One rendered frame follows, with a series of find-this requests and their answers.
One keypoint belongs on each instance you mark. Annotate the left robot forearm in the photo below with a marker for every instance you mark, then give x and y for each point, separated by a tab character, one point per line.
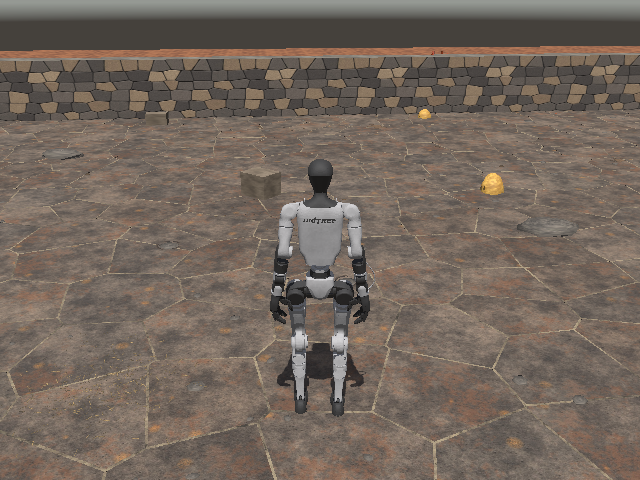
279	275

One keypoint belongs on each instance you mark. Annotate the robot left hand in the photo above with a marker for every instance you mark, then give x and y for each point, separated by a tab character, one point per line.
275	308

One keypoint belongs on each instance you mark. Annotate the left robot upper arm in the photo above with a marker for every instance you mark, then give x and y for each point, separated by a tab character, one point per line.
288	212

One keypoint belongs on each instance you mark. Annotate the robot torso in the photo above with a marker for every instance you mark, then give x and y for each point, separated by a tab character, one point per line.
320	237

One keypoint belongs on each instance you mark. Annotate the right robot thigh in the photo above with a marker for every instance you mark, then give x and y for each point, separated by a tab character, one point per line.
343	293

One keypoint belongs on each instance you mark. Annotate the right robot forearm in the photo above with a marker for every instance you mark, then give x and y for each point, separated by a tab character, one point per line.
360	275

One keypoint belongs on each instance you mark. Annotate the robot right hand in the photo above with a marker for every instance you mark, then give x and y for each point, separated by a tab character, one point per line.
364	309

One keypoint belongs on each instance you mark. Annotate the right robot upper arm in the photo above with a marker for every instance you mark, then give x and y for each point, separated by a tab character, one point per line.
352	213

